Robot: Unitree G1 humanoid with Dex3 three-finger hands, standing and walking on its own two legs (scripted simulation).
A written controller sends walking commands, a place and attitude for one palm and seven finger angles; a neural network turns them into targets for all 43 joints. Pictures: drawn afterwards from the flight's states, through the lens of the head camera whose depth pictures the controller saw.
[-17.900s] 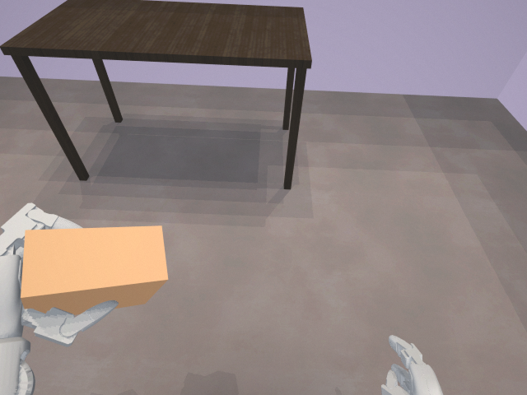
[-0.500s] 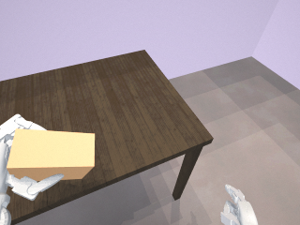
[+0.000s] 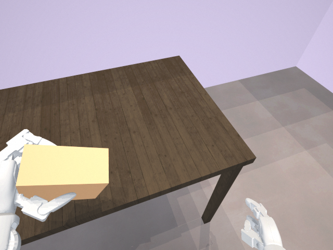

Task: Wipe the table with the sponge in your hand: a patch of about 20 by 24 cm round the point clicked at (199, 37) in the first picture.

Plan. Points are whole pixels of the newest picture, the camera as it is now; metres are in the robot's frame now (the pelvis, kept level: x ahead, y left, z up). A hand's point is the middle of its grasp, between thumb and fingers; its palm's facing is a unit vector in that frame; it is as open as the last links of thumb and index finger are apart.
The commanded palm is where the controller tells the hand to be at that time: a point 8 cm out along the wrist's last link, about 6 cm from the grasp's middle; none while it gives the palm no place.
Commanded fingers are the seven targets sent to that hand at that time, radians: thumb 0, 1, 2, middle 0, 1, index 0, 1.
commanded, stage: come to a stop and stand still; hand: left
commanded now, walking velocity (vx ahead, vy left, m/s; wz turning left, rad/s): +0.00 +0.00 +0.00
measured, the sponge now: (78, 175) +0.23 +0.19 +0.12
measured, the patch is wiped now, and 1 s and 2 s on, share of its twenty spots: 0.00 0.00 0.00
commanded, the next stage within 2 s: look again from close up in 0.56 s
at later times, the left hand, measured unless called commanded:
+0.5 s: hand (20, 172) +0.21 +0.28 +0.15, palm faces +0.32 -0.86 -0.39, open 10.7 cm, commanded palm +0.16 +0.32 +0.17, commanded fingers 0.00 0.10 1.30 -1.20 -1.60 -1.20 -1.60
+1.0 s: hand (33, 170) +0.22 +0.27 +0.13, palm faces +0.24 -0.88 -0.42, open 10.7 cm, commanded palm +0.17 +0.32 +0.17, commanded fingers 0.00 0.10 1.30 -1.20 -1.60 -1.20 -1.60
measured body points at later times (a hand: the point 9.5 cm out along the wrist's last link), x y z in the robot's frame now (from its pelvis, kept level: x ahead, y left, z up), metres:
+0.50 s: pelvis +0.00 +0.04 +0.00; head +0.02 +0.05 +0.45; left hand +0.19 +0.33 +0.17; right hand +0.18 -0.18 -0.08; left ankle +0.02 +0.12 -0.74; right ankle +0.00 -0.09 -0.74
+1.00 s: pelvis +0.00 +0.04 +0.00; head +0.03 +0.06 +0.44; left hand +0.20 +0.32 +0.16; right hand +0.16 -0.19 -0.08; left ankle +0.02 +0.12 -0.74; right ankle +0.00 -0.09 -0.74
